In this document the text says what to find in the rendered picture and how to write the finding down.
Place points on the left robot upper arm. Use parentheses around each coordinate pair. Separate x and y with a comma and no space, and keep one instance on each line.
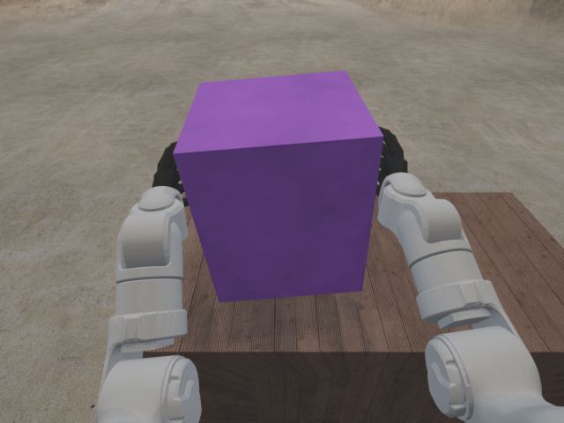
(151,390)

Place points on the right robot upper arm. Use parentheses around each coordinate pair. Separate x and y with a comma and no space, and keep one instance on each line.
(485,376)

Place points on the robot right hand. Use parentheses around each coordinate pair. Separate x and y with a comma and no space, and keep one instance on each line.
(392,160)

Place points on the robot left forearm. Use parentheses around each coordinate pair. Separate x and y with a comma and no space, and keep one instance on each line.
(149,269)

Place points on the robot left hand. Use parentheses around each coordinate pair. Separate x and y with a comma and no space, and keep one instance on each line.
(167,174)

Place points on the robot right forearm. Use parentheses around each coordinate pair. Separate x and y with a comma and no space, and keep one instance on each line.
(451,289)

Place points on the carton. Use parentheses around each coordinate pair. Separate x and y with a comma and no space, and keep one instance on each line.
(280,174)

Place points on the pedestal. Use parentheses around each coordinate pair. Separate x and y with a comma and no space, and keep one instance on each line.
(359,357)

